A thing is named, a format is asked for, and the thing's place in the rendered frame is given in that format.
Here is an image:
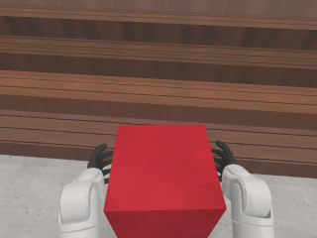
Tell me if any left robot forearm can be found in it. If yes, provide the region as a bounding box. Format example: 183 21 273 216
57 168 106 238

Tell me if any right robot forearm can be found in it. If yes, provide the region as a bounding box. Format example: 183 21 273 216
221 164 275 238

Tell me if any right robot hand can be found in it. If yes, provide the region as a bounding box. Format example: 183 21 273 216
211 140 237 182

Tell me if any carton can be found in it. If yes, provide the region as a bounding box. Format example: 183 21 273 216
103 124 227 238

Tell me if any left robot hand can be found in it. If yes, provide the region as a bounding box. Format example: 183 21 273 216
87 143 114 184

